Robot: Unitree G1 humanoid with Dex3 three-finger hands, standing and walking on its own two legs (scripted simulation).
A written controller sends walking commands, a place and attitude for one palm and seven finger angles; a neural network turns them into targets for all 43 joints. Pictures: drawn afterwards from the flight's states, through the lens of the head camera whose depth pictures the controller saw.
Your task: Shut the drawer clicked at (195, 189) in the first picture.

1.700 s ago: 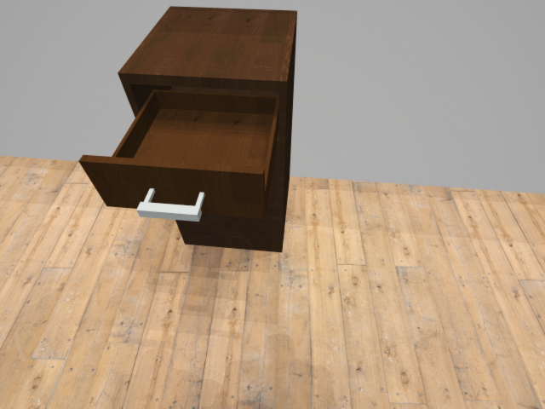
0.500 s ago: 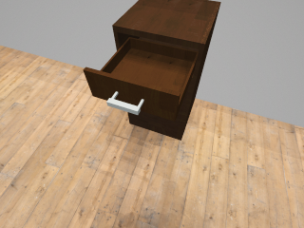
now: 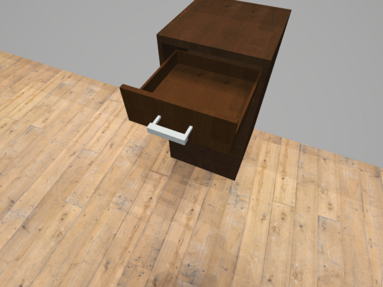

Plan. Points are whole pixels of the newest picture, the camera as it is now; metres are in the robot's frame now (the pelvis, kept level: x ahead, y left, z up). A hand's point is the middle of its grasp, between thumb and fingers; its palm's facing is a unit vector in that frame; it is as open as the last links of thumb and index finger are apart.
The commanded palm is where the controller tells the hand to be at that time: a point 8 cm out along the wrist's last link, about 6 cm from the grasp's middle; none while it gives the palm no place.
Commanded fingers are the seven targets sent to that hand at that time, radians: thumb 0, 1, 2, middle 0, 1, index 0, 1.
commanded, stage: look at it before walking up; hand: left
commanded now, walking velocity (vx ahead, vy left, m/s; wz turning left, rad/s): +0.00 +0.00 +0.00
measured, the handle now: (170, 128) +0.56 +0.10 -0.07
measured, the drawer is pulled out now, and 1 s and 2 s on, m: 0.29 0.29 0.29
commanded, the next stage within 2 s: turn to face it in 0.44 s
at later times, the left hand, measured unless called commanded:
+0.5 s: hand out of the picture +0.07 +0.22 -0.16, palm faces +0.00 -0.95 -0.30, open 7.4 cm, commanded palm none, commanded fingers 0.00 0.90 0.90 -0.20 -0.30 -0.20 -0.30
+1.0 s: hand out of the picture +0.09 +0.19 -0.18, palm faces -0.14 -0.96 -0.26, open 7.4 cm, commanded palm none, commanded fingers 0.00 0.90 0.90 -0.20 -0.30 -0.20 -0.30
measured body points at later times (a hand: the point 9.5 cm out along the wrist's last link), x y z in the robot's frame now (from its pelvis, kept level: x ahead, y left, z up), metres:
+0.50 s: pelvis +0.00 -0.01 +0.00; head +0.03 -0.01 +0.45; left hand +0.07 +0.27 -0.14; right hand +0.05 -0.28 -0.14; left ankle +0.01 +0.15 -0.74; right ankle -0.02 -0.11 -0.74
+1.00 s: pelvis -0.01 -0.01 -0.02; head +0.05 -0.03 +0.43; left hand +0.10 +0.24 -0.16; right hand +0.00 -0.27 -0.17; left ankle +0.01 +0.15 -0.74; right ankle -0.02 -0.11 -0.74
